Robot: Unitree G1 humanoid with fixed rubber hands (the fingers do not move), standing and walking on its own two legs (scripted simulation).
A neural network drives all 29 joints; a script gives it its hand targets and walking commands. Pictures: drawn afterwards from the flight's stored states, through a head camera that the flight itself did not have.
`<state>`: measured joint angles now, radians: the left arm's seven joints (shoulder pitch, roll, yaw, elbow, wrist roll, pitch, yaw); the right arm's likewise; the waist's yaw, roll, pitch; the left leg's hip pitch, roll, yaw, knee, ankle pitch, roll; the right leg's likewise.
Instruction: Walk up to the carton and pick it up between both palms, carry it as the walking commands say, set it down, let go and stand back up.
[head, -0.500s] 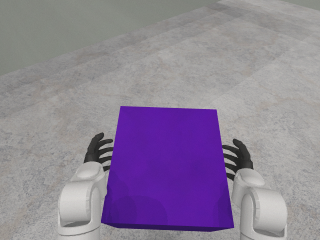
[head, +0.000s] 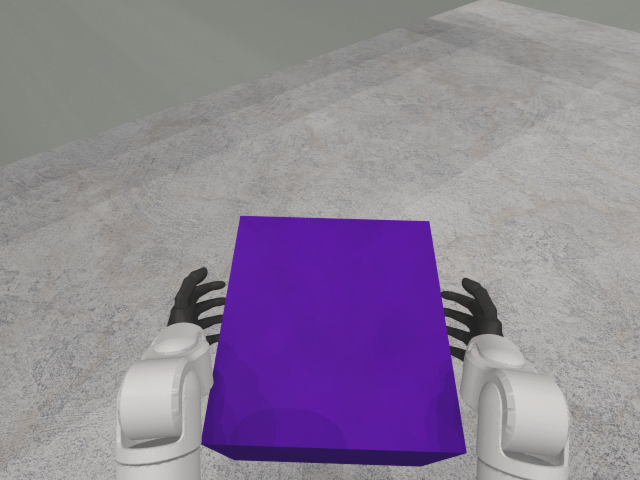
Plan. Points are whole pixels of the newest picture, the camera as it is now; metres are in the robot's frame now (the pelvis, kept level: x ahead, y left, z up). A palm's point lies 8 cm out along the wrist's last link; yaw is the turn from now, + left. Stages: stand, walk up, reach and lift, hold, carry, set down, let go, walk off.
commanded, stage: carry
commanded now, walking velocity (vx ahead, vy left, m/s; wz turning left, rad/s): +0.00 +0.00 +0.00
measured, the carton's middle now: (330, 341) +0.29 +0.00 +0.02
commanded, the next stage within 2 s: none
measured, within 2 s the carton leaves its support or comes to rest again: neither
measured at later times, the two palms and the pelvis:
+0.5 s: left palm (171, 379) +0.20 +0.16 +0.11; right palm (493, 385) +0.20 -0.16 +0.10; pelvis -0.05 +0.00 +0.00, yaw +0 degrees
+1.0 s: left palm (153, 357) +0.23 +0.18 +0.10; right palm (459, 360) +0.23 -0.14 +0.10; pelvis -0.02 +0.02 +0.00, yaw +0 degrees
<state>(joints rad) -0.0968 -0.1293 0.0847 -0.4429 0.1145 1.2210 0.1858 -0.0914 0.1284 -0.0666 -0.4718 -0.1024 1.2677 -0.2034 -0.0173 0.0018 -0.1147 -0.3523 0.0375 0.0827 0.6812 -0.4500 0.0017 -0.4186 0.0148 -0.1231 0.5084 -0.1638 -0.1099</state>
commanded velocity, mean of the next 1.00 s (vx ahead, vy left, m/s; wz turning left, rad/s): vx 0.00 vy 0.00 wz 0.00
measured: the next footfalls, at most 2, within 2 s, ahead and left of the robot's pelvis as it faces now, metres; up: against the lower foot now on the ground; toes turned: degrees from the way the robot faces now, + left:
left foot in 0.08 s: +0.00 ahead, +0.13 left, +0.00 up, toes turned +5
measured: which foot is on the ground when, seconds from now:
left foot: up 0.00-0.06, down 0.08-1.00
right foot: down 0.00-1.00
